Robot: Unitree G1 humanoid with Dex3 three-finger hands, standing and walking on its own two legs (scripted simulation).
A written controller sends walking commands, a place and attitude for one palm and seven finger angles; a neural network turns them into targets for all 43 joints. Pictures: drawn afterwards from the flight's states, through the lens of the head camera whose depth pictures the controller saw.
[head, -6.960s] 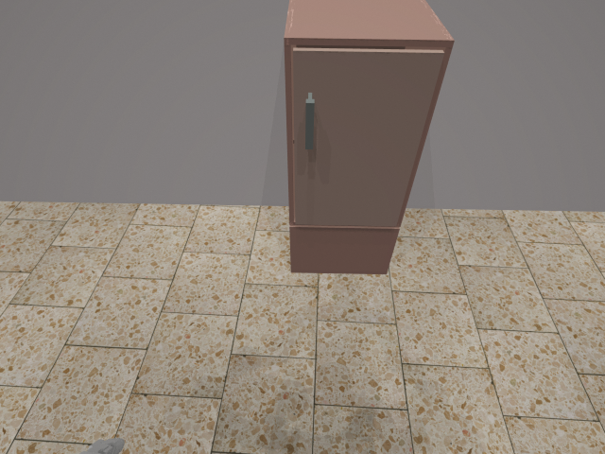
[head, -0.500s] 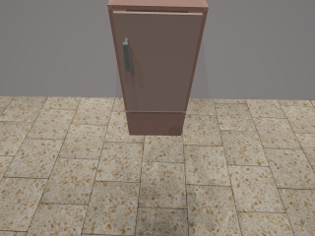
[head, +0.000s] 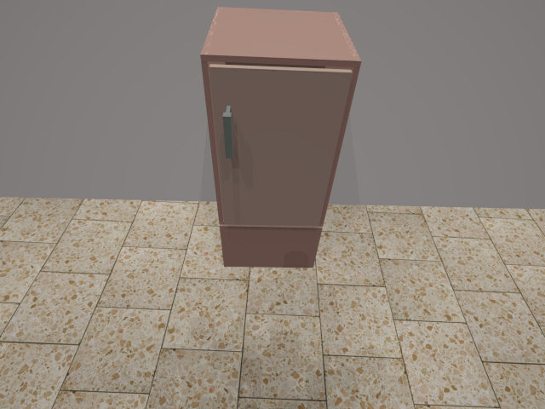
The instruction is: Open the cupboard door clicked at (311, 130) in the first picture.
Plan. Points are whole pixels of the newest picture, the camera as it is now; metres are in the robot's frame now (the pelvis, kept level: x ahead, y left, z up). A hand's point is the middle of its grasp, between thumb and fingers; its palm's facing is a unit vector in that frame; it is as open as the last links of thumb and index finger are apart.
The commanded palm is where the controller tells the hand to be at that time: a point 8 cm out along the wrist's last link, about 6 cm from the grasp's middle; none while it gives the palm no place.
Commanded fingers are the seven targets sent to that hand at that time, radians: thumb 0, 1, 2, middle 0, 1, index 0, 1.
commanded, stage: take the last steps up to it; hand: left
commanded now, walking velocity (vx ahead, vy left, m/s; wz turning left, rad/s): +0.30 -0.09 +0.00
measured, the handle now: (229, 132) +0.81 +0.14 -0.04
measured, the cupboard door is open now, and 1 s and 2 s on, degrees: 0 0 0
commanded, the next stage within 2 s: come to a stop and stand still in 0.60 s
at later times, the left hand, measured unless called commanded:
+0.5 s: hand out of the picture +0.10 +0.08 -0.17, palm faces +0.11 -0.98 -0.18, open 7.3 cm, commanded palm none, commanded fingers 0.00 0.90 0.90 -0.20 -0.30 -0.20 -0.30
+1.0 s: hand (198, 353) +0.27 +0.15 -0.19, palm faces +0.10 -0.98 -0.18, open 7.4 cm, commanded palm none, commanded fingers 0.00 0.90 0.90 -0.20 -0.30 -0.20 -0.30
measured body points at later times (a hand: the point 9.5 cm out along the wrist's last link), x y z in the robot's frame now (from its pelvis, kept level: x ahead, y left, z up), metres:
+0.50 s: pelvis +0.14 -0.09 +0.00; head +0.14 -0.10 +0.45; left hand +0.10 +0.13 -0.16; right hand +0.20 -0.32 -0.16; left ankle +0.20 +0.05 -0.68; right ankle +0.10 -0.17 -0.75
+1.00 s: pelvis +0.25 -0.04 -0.01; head +0.28 -0.01 +0.44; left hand +0.27 +0.20 -0.18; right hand +0.36 -0.27 -0.14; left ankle +0.31 +0.04 -0.75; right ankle +0.25 -0.20 -0.66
